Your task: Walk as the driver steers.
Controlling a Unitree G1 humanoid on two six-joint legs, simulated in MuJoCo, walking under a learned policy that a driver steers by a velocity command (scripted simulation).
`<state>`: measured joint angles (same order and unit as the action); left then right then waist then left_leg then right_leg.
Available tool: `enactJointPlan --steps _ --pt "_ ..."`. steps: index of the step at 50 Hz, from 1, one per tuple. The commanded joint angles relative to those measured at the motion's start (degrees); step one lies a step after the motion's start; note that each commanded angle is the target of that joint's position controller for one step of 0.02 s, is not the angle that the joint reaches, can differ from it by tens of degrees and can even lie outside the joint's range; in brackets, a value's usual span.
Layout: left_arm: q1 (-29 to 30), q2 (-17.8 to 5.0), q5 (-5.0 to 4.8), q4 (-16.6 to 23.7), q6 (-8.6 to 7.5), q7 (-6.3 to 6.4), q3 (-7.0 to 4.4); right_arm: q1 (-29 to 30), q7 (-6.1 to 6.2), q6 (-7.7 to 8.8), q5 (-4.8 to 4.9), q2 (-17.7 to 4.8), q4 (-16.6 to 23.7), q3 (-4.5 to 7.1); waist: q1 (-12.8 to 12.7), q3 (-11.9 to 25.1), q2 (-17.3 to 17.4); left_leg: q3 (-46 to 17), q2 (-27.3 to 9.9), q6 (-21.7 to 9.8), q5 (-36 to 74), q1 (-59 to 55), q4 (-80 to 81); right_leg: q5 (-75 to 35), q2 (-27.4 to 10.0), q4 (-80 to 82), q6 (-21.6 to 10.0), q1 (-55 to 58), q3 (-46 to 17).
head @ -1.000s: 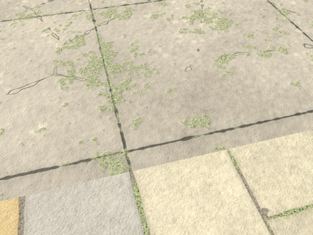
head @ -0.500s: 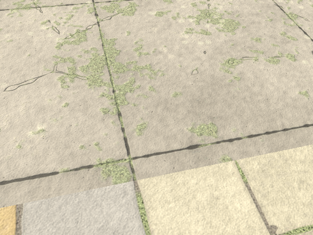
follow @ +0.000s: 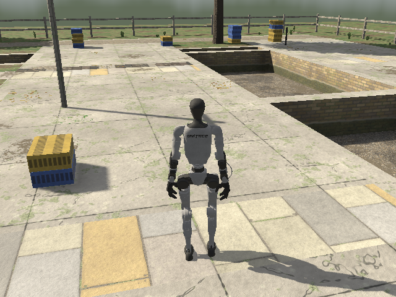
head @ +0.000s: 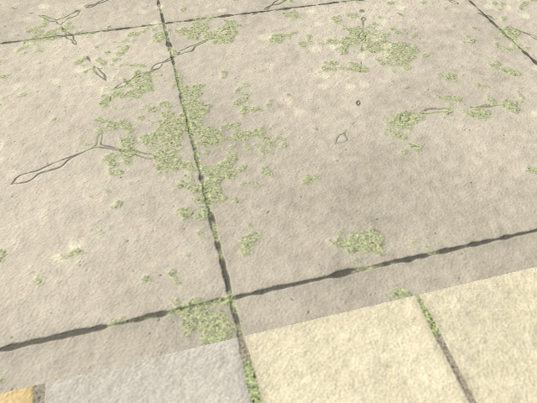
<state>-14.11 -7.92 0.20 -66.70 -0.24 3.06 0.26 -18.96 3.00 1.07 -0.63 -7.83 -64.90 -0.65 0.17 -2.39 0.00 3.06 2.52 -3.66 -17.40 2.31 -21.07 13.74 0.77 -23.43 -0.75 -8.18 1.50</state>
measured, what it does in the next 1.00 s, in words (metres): walks ahead: right foot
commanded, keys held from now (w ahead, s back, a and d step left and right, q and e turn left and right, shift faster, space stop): shift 0.50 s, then w+shift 0.34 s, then w+q+shift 0.16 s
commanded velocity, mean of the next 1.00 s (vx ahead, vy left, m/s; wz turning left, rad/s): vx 0.30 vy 0.00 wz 0.05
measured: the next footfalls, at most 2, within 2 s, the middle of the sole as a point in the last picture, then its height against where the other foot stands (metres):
right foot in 0.92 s outside the picture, level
left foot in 1.44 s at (273, 347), level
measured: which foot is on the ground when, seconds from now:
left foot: down 0.00-0.94, up 0.96-1.00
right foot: down 0.00-0.54, up 0.56-0.90, down 0.92-1.00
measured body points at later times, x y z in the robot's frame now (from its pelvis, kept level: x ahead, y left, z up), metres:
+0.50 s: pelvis +0.00 +0.00 +0.00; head +0.00 +0.01 +0.45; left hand -0.03 +0.21 -0.17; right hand -0.05 -0.20 -0.16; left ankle -0.06 +0.07 -0.74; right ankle -0.01 -0.11 -0.74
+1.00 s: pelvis +0.18 -0.09 -0.02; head +0.20 -0.10 +0.43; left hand +0.33 +0.17 -0.13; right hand +0.12 -0.33 -0.17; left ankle -0.03 +0.05 -0.67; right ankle +0.24 -0.19 -0.74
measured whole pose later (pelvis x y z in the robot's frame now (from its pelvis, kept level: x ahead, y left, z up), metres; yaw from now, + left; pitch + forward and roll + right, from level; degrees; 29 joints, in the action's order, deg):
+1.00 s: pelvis +0.18 -0.09 -0.02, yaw +3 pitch +2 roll +0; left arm -4.4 -12.6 2.6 -50.7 -5.2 -1.3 -4.4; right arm -25.7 -0.3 5.4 -0.4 -11.6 -61.1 2.8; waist 2.4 -0.6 2.1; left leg -3.4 -2.3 -6.2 -23.5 8.9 -55.5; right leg 13.2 -2.0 -36.3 -1.6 -25.3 7.1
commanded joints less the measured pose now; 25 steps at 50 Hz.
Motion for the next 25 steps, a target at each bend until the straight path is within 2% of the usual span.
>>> enactJointPlan --steps 1,25 --pt "-4.09 -4.07 0.05 0.03 -0.15 0.16 -0.53 -5.47 0.21 -0.02 0.0 -3.55 -0.18 0.44 0.03 -0.65 0.96 -5.94 -8.3 0.03 23.19 2.59 2.29 -19.11 -6.27 1.32 -2.07 1.92 -5.57" --pt "-6.72 -2.71 0.1 -1.58 0.26 -0.03 -0.07 -7.12 0.21 0.25 -0.03 -2.44 -1.14 -0.06 -0.25 -2.98 0.51 -6.81 -8.5 -0.16 17.3 4.85 4.15 -12.25 -6.07 3.11 -1.43 0.31 -5.42"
